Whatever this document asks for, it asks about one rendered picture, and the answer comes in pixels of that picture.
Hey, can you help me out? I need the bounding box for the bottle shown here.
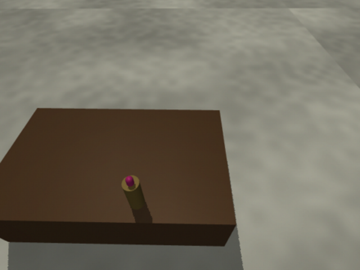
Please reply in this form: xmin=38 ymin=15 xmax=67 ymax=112
xmin=121 ymin=175 xmax=145 ymax=210

